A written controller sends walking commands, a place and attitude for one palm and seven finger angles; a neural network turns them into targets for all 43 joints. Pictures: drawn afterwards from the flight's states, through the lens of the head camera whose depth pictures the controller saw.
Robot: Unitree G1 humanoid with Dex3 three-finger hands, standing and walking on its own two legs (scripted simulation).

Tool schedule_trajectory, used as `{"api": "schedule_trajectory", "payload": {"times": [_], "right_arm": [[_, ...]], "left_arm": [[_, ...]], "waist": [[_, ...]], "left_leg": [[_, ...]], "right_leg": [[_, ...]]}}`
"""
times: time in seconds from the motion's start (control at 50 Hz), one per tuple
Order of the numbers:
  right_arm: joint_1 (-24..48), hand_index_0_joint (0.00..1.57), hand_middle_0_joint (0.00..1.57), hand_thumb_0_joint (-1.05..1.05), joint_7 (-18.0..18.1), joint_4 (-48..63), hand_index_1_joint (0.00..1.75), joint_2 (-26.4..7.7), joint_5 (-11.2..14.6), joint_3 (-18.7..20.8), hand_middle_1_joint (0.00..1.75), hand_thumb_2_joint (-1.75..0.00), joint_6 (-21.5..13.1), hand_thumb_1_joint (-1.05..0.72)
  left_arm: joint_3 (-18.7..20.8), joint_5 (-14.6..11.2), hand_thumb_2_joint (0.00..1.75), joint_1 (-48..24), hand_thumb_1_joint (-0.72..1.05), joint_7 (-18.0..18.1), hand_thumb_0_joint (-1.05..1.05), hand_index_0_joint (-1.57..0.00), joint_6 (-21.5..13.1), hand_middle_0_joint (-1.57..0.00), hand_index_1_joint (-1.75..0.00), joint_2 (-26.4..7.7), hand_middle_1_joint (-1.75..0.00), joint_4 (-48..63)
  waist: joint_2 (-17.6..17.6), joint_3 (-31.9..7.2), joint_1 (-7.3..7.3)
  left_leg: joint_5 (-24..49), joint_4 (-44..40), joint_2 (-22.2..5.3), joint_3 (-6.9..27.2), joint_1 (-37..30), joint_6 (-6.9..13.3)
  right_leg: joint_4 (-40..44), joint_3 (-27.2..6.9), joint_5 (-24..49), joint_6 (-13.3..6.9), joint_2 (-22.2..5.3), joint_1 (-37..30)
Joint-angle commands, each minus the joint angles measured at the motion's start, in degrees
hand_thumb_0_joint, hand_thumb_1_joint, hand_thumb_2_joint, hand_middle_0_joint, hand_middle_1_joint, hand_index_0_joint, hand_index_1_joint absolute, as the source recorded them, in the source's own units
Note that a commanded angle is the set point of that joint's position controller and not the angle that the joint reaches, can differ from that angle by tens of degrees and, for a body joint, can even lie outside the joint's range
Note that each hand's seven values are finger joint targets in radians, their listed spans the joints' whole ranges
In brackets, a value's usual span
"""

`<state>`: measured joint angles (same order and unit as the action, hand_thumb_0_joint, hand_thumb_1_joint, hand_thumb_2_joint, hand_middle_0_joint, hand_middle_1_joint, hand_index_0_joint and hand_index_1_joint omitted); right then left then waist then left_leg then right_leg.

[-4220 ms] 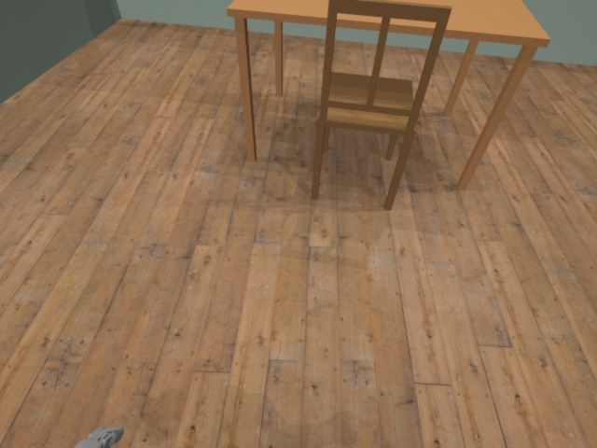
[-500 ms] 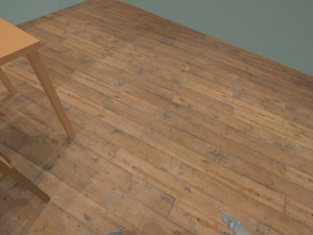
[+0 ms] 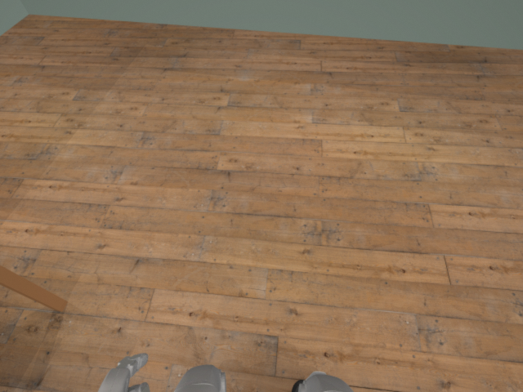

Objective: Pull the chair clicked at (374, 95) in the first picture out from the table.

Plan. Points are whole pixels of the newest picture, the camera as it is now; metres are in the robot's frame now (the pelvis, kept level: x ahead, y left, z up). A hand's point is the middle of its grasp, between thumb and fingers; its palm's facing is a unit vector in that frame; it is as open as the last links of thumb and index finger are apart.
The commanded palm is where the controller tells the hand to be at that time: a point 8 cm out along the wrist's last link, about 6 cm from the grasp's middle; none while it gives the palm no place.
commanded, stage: walk to a spot facing it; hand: left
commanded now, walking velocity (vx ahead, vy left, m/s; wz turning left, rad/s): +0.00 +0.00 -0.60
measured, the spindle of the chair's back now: out of the picture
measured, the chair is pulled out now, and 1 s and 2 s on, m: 0.00 0.00 0.00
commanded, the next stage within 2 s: turn to face it in 1.18 s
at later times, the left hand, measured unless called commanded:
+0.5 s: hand (132, 385) +0.14 +0.25 -0.16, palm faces -0.22 -0.96 -0.18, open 7.4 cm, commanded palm none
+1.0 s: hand (217, 336) +0.22 +0.10 -0.13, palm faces -0.55 -0.79 -0.29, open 7.4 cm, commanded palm none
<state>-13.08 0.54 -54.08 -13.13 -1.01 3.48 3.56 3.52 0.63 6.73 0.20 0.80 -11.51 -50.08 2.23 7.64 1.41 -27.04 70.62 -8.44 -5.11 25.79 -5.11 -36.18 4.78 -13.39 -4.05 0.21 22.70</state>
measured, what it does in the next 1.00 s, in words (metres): steps on the spot, turning right: left foot, then right foot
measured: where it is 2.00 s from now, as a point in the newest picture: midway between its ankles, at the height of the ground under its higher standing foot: outside the picture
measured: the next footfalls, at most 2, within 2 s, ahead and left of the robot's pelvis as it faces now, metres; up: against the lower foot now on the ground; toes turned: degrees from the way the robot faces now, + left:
left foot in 0.32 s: +0.07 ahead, +0.16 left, +0.00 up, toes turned -8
right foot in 0.80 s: +0.00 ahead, -0.09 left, +0.00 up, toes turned -36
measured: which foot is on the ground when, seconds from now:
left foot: up 0.00-0.30, down 0.32-0.80, up 0.82-1.00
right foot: down 0.00-0.32, up 0.34-0.78, down 0.80-1.00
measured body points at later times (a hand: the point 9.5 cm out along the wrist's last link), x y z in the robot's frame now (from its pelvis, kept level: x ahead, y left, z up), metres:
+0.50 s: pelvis +0.02 +0.06 +0.02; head +0.07 +0.09 +0.46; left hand +0.16 +0.30 -0.14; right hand +0.04 -0.20 -0.10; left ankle +0.03 +0.16 -0.72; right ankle -0.03 -0.07 -0.63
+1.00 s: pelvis +0.00 +0.00 +0.01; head +0.02 -0.05 +0.46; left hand +0.25 +0.14 -0.11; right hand -0.11 -0.23 -0.15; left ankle +0.08 +0.16 -0.64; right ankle -0.04 -0.06 -0.72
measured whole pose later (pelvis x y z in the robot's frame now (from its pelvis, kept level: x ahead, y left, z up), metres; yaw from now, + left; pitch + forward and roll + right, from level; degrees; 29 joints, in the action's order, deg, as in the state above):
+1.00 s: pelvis +0.00 +0.00 +0.01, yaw -35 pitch +0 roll +2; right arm -12.5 0.3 -53.5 -13.7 -1.3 3.8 4.1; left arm 3.2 0.7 7.5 0.2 1.2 -11.7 -50.8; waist 2.0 5.2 1.7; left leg -22.9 63.6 -7.8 -3.1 27.7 -6.1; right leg -29.9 1.3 -15.4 -3.8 1.5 15.0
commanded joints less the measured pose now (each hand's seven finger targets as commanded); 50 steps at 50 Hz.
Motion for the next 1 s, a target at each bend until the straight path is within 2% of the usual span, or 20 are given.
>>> {"api": "schedule_trajectory", "payload": {"times": [0.0,0.14,0.2,0.26,0.28,0.3,0.32,0.34,0.36,0.42,0.56,0.66,0.72,0.74,0.76,0.78,0.8,0.84,0.9,0.98], "right_arm": [[-2.59,0.2,0.2,0.0,0.49,4.32,0.3,-4.03,-0.37,0.56,0.3,-0.9,-1.1,-0.9],[2.86,0.2,0.2,0.0,0.42,6.57,0.3,-3.68,0.05,0.56,0.3,-0.9,-1.56,-0.9],[2.41,0.2,0.2,0.0,0.75,6.95,0.3,-3.19,0.57,0.51,0.3,-0.9,-2.24,-0.9],[-2.22,0.2,0.2,0.0,1.38,5.72,0.3,-3.65,0.91,0.67,0.3,-0.9,-2.91,-0.9],[-5.35,0.2,0.2,0.0,1.73,5.28,0.3,-5.98,0.71,1.02,0.3,-0.9,-3.59,-0.9],[-3.74,0.2,0.2,0.0,1.65,6.45,0.3,-11.63,-0.16,1.96,0.3,-0.9,-3.79,-0.9],[-0.71,0.2,0.2,0.0,1.52,7.69,0.3,-13.05,-0.29,2.1,0.3,-0.9,-3.24,-0.9],[2.99,0.2,0.2,0.0,1.6,8.44,0.3,-10.11,-0.52,1.23,0.3,-0.9,-3.36,-0.9],[6.49,0.2,0.2,0.0,1.84,9.19,0.3,-7.67,-0.43,0.71,0.3,-0.9,-3.77,-0.9],[3.75,0.2,0.2,0.0,1.87,8.71,0.3,-7.2,-0.44,0.69,0.3,-0.9,-4.29,-0.9],[-4.98,0.2,0.2,0.0,1.45,5.29,0.3,-8.27,-0.32,1.9,0.3,-0.9,-3.89,-0.9],[-5.06,0.2,0.2,0.0,0.8,4.13,0.3,-9.89,-0.57,2.79,0.3,-0.9,-3.51,-0.9],[-3.55,0.2,0.2,0.0,0.45,4.01,0.3,-10.51,-0.49,3.1,0.3,-0.9,-3.46,-0.9],[-3.21,0.2,0.2,0.0,0.28,4.14,0.3,-10.45,-0.12,3.08,0.3,-0.9,-3.45,-0.9],[-4.75,0.2,0.2,0.0,-0.2,4.89,0.3,-8.28,0.53,2.61,0.3,-0.9,-3.21,-0.9],[-1.0,0.2,0.2,0.0,-0.34,8.14,0.3,-3.25,0.35,0.85,0.3,-0.9,-2.93,-0.9],[1.23,0.2,0.2,0.0,0.71,8.93,0.3,-4.67,0.57,0.83,0.3,-0.9,-2.09,-0.9],[3.03,0.2,0.2,0.0,0.8,7.67,0.3,-4.59,0.45,0.94,0.3,-0.9,-1.49,-0.9],[-0.11,0.2,0.2,0.0,0.29,4.95,0.3,-5.06,-0.27,1.16,0.3,-0.9,-1.13,-0.9],[0.44,0.2,0.2,0.0,0.04,4.92,0.3,-5.24,-0.6,1.13,0.3,-0.9,-1.36,-0.9]], "left_arm": [[2.57,0.34,0.9,1.41,0.9,1.11,0.0,-0.2,-0.54,-0.2,-0.3,-10.72,-0.3,3.73],[3.01,0.65,0.9,4.48,0.9,0.36,0.0,-0.2,0.07,-0.2,-0.3,-11.84,-0.3,2.64],[3.4,0.9,0.9,3.63,0.9,0.44,0.0,-0.2,0.46,-0.2,-0.3,-12.03,-0.3,3.33],[3.3,0.4,0.9,1.78,0.9,0.41,0.0,-0.2,1.09,-0.2,-0.3,-11.22,-0.3,3.54],[2.86,-0.08,0.9,1.18,0.9,0.28,0.0,-0.2,1.26,-0.2,-0.3,-9.24,-0.3,4.55],[2.23,-0.7,0.9,2.13,0.9,-0.45,0.0,-0.2,1.38,-0.2,-0.3,-5.7,-0.3,5.86],[2.67,0.48,0.9,1.18,0.9,-0.59,0.0,-0.2,1.49,-0.2,-0.3,-7.36,-0.3,5.91],[3.49,1.02,0.9,3.06,0.9,-1.01,0.0,-0.2,1.76,-0.2,-0.3,-9.03,-0.3,4.53],[4.01,1.19,0.9,5.28,0.9,-1.23,0.0,-0.2,2.05,-0.2,-0.3,-8.83,-0.3,3.08],[3.32,0.86,0.9,5.23,0.9,-1.9,0.0,-0.2,2.13,-0.2,-0.3,-7.25,-0.3,2.58],[2.24,0.47,0.9,-0.43,0.9,-2.05,0.0,-0.2,2.51,-0.2,-0.3,-5.21,-0.3,3.78],[1.77,0.5,0.9,-1.93,0.9,-2.03,0.0,-0.2,1.99,-0.2,-0.3,-4.44,-0.3,4.03],[1.98,0.42,0.9,0.93,0.9,-1.74,0.0,-0.2,1.16,-0.2,-0.3,-5.06,-0.3,3.45],[2.27,0.49,0.9,4.72,0.9,-1.53,0.0,-0.2,0.44,-0.2,-0.3,-6.5,-0.3,2.56],[3.07,1.01,0.9,9.46,0.9,-0.86,0.0,-0.2,-0.43,-0.2,-0.3,-11.89,-0.3,1.19],[4.53,0.83,0.9,13.8,0.9,0.1,0.0,-0.2,-0.69,-0.2,-0.3,-18.27,-0.3,0.06],[4.54,-0.16,0.9,14.56,0.9,0.82,0.0,-0.2,-0.25,-0.2,-0.3,-18.29,-0.3,-0.25],[3.89,-0.05,0.9,7.25,0.9,1.33,0.0,-0.2,0.2,-0.2,-0.3,-14.34,-0.3,1.37],[2.46,-0.03,0.9,1.6,0.9,1.03,0.0,-0.2,-0.11,-0.2,-0.3,-11.14,-0.3,3.19],[2.6,0.16,0.9,4.26,0.9,0.61,0.0,-0.2,-0.73,-0.2,-0.3,-11.56,-0.3,2.26]], "waist": [[-9.13,-12.54,-0.47],[-11.1,-11.66,-2.55],[-12.03,-12.95,-2.53],[-10.72,-13.63,-0.13],[-4.21,-15.18,1.52],[13.44,-12.95,0.74],[13.75,-8.58,0.47],[8.27,-7.6,-1.47],[10.08,-7.31,-3.56],[6.84,-7.96,-2.25],[9.06,-7.53,1.56],[11.62,-7.61,2.0],[10.49,-9.49,0.15],[7.01,-11.82,-2.34],[-4.72,-15.43,-4.33],[-21.11,-15.82,-6.41],[-17.49,-16.5,-6.65],[-15.69,-10.13,-4.4],[-9.58,-8.65,-0.88],[-9.48,-9.73,-1.7]], "left_leg": [[4.87,-5.7,0.47,2.66,1.21,-0.35],[3.55,-19.12,3.88,2.86,-0.05,0.04],[1.88,-27.29,5.6,3.05,-4.31,0.93],[9.67,-42.62,6.53,2.78,-15.17,1.91],[11.06,-50.68,1.42,7.32,-22.58,3.62],[11.95,-57.65,-13.77,22.68,-25.9,7.95],[15.82,-58.38,-20.67,25.19,-18.32,12.04],[18.55,-57.86,-17.77,20.42,-13.73,12.81],[23.42,-56.38,-14.38,15.11,-12.87,11.64],[37.9,-51.15,-8.93,4.38,-19.49,10.63],[45.16,-48.68,-11.54,0.23,-26.9,11.94],[45.06,-46.19,-12.94,-3.35,-24.79,11.36],[43.81,-41.1,-13.36,-6.02,-23.08,8.78],[42.47,-33.73,-12.3,-8.23,-20.7,6.15],[30.06,-21.99,-9.47,-9.73,-8.15,2.7],[-8.37,-7.51,0.04,-8.03,8.07,-0.35],[-11.68,-2.3,0.05,1.62,8.84,0.38],[-4.06,-0.88,-1.08,4.24,9.76,0.54],[4.85,-4.44,-0.34,3.18,5.71,-0.8],[6.72,-9.63,0.84,2.71,5.94,-1.57]], "right_leg": [[16.73,-15.99,17.22,-4.76,-12.87,-7.66],[17.6,-22.56,9.07,-5.53,-11.37,-8.52],[15.75,-25.42,12.94,-5.58,-11.24,-8.85],[11.68,-25.79,12.89,-1.88,-8.6,-3.88],[6.09,-21.87,6.56,1.1,-4.2,1.83],[-6.92,-12.33,-10.58,5.12,4.24,13.66],[-20.01,-8.38,-18.46,6.68,2.52,14.63],[-27.3,-9.92,-14.45,7.41,0.75,12.19],[-30.99,-9.53,-11.93,7.98,0.25,11.87],[-34.85,-6.4,-9.32,8.92,-0.21,13.2],[-22.41,-1.65,-11.25,9.48,-2.84,11.64],[-10.68,1.49,-12.03,7.84,-2.04,4.42],[0.21,2.18,-6.99,6.06,-1.14,-3.1],[8.59,1.74,0.94,5.16,-1.34,-10.61],[13.31,-8.17,14.52,1.78,-9.02,-24.94],[13.06,-27.66,41.62,-4.41,-22.95,-30.17],[12.45,-25.77,45.31,-8.63,-24.87,-26.84],[15.55,-22.42,26.88,-7.23,-18.9,-18.71],[16.13,-15.56,23.69,-4.37,-13.2,-13.8],[18.09,-18.4,13.45,-4.97,-11.88,-15.83]]}}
